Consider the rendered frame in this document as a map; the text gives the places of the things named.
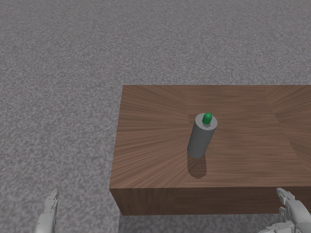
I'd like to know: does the right robot arm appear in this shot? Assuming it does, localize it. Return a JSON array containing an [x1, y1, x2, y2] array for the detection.
[[294, 222, 311, 233]]

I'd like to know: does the right robot hand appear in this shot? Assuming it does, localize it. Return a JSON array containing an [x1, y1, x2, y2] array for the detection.
[[258, 187, 311, 233]]

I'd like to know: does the left robot hand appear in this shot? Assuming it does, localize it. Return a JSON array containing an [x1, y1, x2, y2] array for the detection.
[[34, 188, 59, 233]]

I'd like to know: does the bottle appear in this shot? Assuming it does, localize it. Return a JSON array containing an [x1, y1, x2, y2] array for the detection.
[[187, 113, 217, 158]]

